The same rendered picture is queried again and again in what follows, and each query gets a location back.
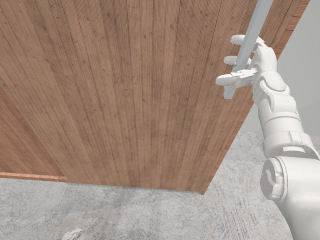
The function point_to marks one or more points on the handle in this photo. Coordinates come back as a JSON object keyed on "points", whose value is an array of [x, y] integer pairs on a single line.
{"points": [[258, 18]]}

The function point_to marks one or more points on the right robot forearm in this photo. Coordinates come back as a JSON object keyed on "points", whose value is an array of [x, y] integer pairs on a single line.
{"points": [[279, 119]]}

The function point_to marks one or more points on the right robot upper arm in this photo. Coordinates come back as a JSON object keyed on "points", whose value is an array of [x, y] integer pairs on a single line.
{"points": [[293, 184]]}

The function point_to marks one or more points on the wardrobe door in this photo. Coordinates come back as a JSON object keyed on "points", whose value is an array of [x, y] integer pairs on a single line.
{"points": [[123, 92], [21, 151]]}

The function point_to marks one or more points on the robot right hand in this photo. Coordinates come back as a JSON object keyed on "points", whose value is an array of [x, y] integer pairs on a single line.
{"points": [[264, 60]]}

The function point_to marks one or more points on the robot left hand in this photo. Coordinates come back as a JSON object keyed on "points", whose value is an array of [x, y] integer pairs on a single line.
{"points": [[75, 234]]}

